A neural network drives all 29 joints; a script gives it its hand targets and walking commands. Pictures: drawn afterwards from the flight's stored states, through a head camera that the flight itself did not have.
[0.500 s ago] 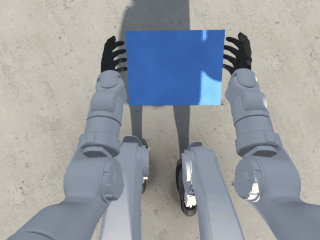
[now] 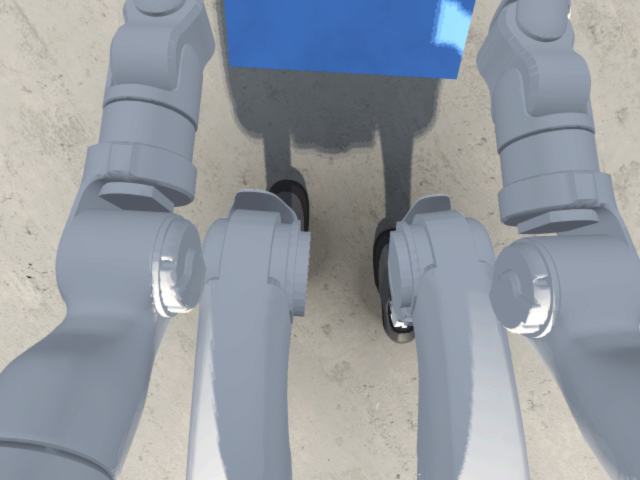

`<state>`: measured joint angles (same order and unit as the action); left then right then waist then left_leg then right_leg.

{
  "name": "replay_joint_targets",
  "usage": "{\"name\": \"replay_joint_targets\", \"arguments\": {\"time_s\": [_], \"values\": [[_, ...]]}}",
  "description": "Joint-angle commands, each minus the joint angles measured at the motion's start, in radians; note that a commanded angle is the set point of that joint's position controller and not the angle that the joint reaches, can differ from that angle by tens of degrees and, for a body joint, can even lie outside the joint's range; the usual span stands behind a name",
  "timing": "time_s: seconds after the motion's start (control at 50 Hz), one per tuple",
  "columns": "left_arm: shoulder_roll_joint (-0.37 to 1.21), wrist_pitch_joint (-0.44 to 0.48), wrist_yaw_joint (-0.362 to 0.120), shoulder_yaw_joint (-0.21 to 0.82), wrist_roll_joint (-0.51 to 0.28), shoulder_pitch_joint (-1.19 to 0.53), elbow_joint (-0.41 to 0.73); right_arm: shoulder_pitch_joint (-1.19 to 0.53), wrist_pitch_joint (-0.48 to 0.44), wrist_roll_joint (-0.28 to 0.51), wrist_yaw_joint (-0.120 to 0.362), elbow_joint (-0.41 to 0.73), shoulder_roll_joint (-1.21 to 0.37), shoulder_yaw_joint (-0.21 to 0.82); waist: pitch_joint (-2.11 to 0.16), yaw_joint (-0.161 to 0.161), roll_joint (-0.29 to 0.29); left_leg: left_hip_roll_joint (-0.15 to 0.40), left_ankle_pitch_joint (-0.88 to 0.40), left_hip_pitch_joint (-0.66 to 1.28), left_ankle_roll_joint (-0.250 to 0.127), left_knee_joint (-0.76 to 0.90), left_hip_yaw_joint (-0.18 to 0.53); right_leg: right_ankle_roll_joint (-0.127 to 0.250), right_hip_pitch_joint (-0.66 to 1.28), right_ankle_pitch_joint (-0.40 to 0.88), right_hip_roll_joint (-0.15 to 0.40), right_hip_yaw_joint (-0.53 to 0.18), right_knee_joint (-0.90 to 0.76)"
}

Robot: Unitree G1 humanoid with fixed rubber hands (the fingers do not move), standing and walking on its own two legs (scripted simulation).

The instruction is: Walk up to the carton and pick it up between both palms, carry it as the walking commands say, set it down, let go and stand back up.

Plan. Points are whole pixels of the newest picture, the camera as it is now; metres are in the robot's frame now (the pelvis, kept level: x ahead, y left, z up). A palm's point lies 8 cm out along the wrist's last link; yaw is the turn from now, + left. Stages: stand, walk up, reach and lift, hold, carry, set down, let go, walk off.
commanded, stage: set down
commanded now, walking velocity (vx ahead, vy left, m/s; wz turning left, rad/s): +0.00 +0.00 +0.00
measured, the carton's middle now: out of the picture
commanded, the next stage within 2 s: none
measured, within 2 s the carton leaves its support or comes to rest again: rests again in 1.74 s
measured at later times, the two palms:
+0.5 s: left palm out of the picture +0.55 +0.17 -0.20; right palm out of the picture +0.53 -0.14 -0.21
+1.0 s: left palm out of the picture +0.54 +0.18 -0.22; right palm out of the picture +0.54 -0.14 -0.22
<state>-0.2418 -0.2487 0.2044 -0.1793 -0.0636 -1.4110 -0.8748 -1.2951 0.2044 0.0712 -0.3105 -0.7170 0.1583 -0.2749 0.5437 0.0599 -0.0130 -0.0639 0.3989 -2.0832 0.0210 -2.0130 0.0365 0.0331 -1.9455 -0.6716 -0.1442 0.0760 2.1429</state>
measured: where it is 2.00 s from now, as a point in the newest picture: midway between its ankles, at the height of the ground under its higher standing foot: (339, 282)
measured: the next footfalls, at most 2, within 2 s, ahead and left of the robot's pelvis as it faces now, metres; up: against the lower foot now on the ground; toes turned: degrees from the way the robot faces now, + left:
none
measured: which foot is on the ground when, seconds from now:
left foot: down 0.00-1.00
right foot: down 0.00-1.00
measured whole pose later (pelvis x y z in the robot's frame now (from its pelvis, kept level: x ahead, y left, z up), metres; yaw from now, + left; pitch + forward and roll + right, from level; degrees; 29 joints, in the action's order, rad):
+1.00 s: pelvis +0.02 +0.00 -0.05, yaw -2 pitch +34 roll +1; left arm -0.32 -0.12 0.11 -0.17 -0.14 -1.42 -1.25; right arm -1.33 0.16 0.01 -0.13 -1.02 0.18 -0.23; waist 0.34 0.03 0.01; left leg -0.01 0.46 -2.30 0.00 -2.17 0.00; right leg 0.04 -2.18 -0.71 -0.17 0.07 2.31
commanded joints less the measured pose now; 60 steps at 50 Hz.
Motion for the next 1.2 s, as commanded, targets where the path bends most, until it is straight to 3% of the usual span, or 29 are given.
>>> {"name": "replay_joint_targets", "arguments": {"time_s": [0.0,0.04,0.08,0.14,0.16,0.24,0.26,0.28,0.32,0.38,0.42,0.48,0.5,0.52,0.62,0.7,0.72,0.82,0.84,0.86,0.88,0.92,0.94,0.96,0.98,1.06,1.12,1.16,1.18], "values": [[1.086,0.050,-0.286,0.406,-0.169,-0.495,0.205,-0.769,-0.016,0.113,0.395,0.252,-0.901,0.594,-2.295,-0.086,0.109,-0.046,-0.410,0.896,-0.037,-0.034,-0.050,-0.021,0.500,0.475,-0.017,-0.065,-0.243],[1.089,0.045,-0.296,0.412,-0.189,-0.529,0.183,-0.798,-0.016,0.101,0.396,0.209,-0.867,0.569,-2.167,-0.120,0.077,-0.045,-0.371,0.876,-0.037,-0.038,-0.041,-0.020,0.414,0.417,-0.014,-0.068,-0.241],[1.082,0.059,-0.303,0.422,-0.227,-0.625,0.238,-0.781,-0.023,0.083,0.391,0.190,-0.868,0.518,-2.146,-0.161,0.054,-0.046,-0.361,0.837,-0.027,-0.054,-0.046,-0.007,0.391,0.419,-0.006,-0.069,-0.232],[1.006,0.076,-0.300,0.381,-0.209,-0.660,0.186,-0.784,-0.018,0.072,0.399,0.100,-0.874,0.474,-2.004,-0.138,0.029,-0.036,-0.304,0.784,-0.032,-0.065,-0.051,-0.011,0.321,0.351,0.000,-0.082,-0.227],[0.987,0.074,-0.298,0.368,-0.194,-0.662,0.162,-0.776,-0.012,0.057,0.409,0.053,-0.855,0.441,-1.926,-0.146,0.018,-0.034,-0.251,0.763,-0.031,-0.056,-0.041,-0.005,0.273,0.301,0.002,-0.078,-0.225],[0.919,0.090,-0.293,0.322,-0.163,-0.702,0.108,-0.814,-0.018,0.054,0.432,-0.020,-0.842,0.396,-1.762,-0.090,-0.012,-0.023,-0.174,0.711,-0.033,-0.054,-0.050,-0.010,0.175,0.207,0.009,-0.063,-0.194],[0.920,0.093,-0.296,0.303,-0.167,-0.716,0.089,-0.776,-0.016,0.029,0.438,-0.078,-0.832,0.370,-1.698,-0.101,-0.002,-0.026,-0.154,0.674,-0.031,-0.055,-0.047,-0.004,0.158,0.189,0.011,-0.070,-0.201],[0.896,0.096,-0.298,0.285,-0.159,-0.698,0.071,-0.774,-0.014,0.036,0.443,-0.075,-0.857,0.376,-1.675,-0.075,0.023,-0.019,-0.160,0.683,-0.037,-0.056,-0.044,-0.013,0.142,0.186,0.013,-0.066,-0.196],[0.891,0.096,-0.307,0.247,-0.142,-0.682,0.001,-0.755,-0.012,0.008,0.458,-0.124,-0.863,0.349,-1.559,-0.071,0.035,-0.021,-0.127,0.638,-0.043,-0.060,-0.041,-0.014,0.076,0.145,0.014,-0.068,-0.197],[0.893,0.105,-0.309,0.223,-0.140,-0.656,-0.033,-0.799,-0.023,0.029,0.473,-0.070,-0.862,0.378,-1.581,-0.028,0.059,-0.022,-0.188,0.678,-0.051,-0.076,-0.036,-0.020,0.076,0.184,0.019,-0.060,-0.172],[0.865,0.108,-0.310,0.195,-0.126,-0.629,-0.091,-0.776,-0.020,0.029,0.477,-0.108,-0.863,0.386,-1.519,-0.010,0.080,-0.013,-0.189,0.655,-0.050,-0.089,-0.038,-0.026,0.063,0.187,0.028,-0.069,-0.174],[0.860,0.127,-0.318,0.175,-0.138,-0.639,-0.072,-0.815,-0.035,0.038,0.477,-0.041,-0.870,0.416,-1.533,-0.003,0.142,-0.020,-0.248,0.637,-0.064,-0.116,-0.030,-0.032,0.073,0.248,0.024,-0.063,-0.149],[0.885,0.127,-0.322,0.175,-0.138,-0.615,-0.093,-0.861,-0.046,0.060,0.478,0.010,-0.861,0.437,-1.540,0.003,0.127,-0.021,-0.272,0.646,-0.069,-0.119,-0.026,-0.034,0.073,0.276,0.021,-0.063,-0.147],[0.867,0.135,-0.320,0.180,-0.147,-0.613,-0.096,-0.867,-0.052,0.070,0.470,0.031,-0.861,0.459,-1.548,0.028,0.137,-0.016,-0.307,0.651,-0.066,-0.130,-0.032,-0.037,0.089,0.312,0.023,-0.076,-0.148],[0.852,0.155,-0.329,0.217,-0.179,-0.616,-0.059,-0.761,-0.050,0.046,0.455,-0.033,-0.864,0.442,-1.512,-0.019,0.118,-0.015,-0.320,0.593,-0.062,-0.147,-0.028,-0.028,0.111,0.373,0.017,-0.089,-0.135],[0.853,0.158,-0.339,0.204,-0.160,-0.592,-0.078,-0.757,-0.059,0.042,0.453,-0.070,-0.863,0.424,-1.459,0.001,0.093,-0.016,-0.293,0.554,-0.058,-0.148,-0.034,-0.023,0.104,0.353,0.010,-0.095,-0.129],[0.834,0.161,-0.342,0.211,-0.172,-0.614,-0.068,-0.739,-0.056,0.037,0.452,-0.085,-0.870,0.415,-1.453,-0.021,0.113,-0.011,-0.278,0.541,-0.055,-0.150,-0.034,-0.020,0.114,0.354,0.012,-0.094,-0.133],[0.801,0.163,-0.357,0.175,-0.141,-0.598,-0.111,-0.691,-0.057,0.000,0.451,-0.145,-0.859,0.375,-1.269,-0.016,0.124,-0.009,-0.219,0.411,-0.059,-0.158,-0.037,-0.014,0.039,0.327,0.011,-0.120,-0.153],[0.792,0.170,-0.356,0.170,-0.133,-0.582,-0.115,-0.692,-0.066,0.009,0.449,-0.136,-0.854,0.379,-1.260,-0.002,0.113,-0.009,-0.232,0.410,-0.063,-0.156,-0.039,-0.019,0.038,0.336,0.009,-0.122,-0.152],[0.794,0.171,-0.356,0.171,-0.134,-0.581,-0.118,-0.690,-0.071,0.005,0.446,-0.142,-0.834,0.367,-1.237,-0.015,0.110,-0.009,-0.247,0.402,-0.062,-0.157,-0.031,-0.016,0.025,0.353,0.009,-0.121,-0.144],[0.795,0.173,-0.354,0.164,-0.122,-0.554,-0.130,-0.707,-0.080,0.010,0.449,-0.126,-0.835,0.367,-1.205,0.007,0.079,-0.009,-0.244,0.391,-0.064,-0.149,-0.033,-0.016,-0.007,0.337,0.009,-0.130,-0.151],[0.780,0.188,-0.351,0.163,-0.131,-0.574,-0.113,-0.693,-0.090,0.008,0.438,-0.121,-0.819,0.374,-1.226,-0.008,0.128,-0.009,-0.260,0.372,-0.060,-0.164,-0.030,-0.016,0.009,0.369,0.009,-0.133,-0.145],[0.772,0.189,-0.347,0.152,-0.123,-0.545,-0.126,-0.687,-0.089,0.005,0.437,-0.146,-0.819,0.366,-1.207,0.012,0.110,-0.011,-0.258,0.352,-0.060,-0.161,-0.036,-0.018,0.014,0.376,0.014,-0.144,-0.147],[0.769,0.193,-0.347,0.166,-0.125,-0.544,-0.115,-0.682,-0.094,0.009,0.437,-0.138,-0.821,0.362,-1.215,-0.007,0.105,-0.010,-0.268,0.364,-0.063,-0.157,-0.026,-0.020,-0.006,0.377,0.006,-0.136,-0.141],[0.757,0.195,-0.343,0.166,-0.124,-0.546,-0.119,-0.687,-0.095,0.012,0.434,-0.140,-0.824,0.370,-1.238,0.008,0.117,-0.008,-0.271,0.376,-0.063,-0.159,-0.023,-0.022,0.004,0.377,0.011,-0.133,-0.131],[0.760,0.190,-0.342,0.165,-0.105,-0.501,-0.155,-0.660,-0.108,-0.004,0.429,-0.160,-0.772,0.344,-1.197,-0.006,0.084,-0.008,-0.282,0.368,-0.056,-0.147,-0.014,-0.016,-0.045,0.370,0.004,-0.135,-0.135],[0.752,0.189,-0.345,0.141,-0.085,-0.468,-0.170,-0.632,-0.108,-0.012,0.435,-0.185,-0.773,0.336,-1.170,0.004,0.100,-0.007,-0.272,0.343,-0.058,-0.146,-0.009,-0.016,-0.063,0.362,0.010,-0.144,-0.134],[0.743,0.190,-0.341,0.139,-0.088,-0.493,-0.166,-0.622,-0.107,-0.018,0.439,-0.191,-0.766,0.332,-1.161,-0.010,0.110,-0.003,-0.269,0.360,-0.060,-0.142,-0.003,-0.014,-0.080,0.349,0.010,-0.144,-0.137],[0.742,0.188,-0.342,0.142,-0.080,-0.474,-0.169,-0.632,-0.111,-0.013,0.440,-0.200,-0.749,0.324,-1.151,0.006,0.086,-0.009,-0.265,0.345,-0.056,-0.135,-0.009,-0.012,-0.083,0.338,0.009,-0.139,-0.129]]}}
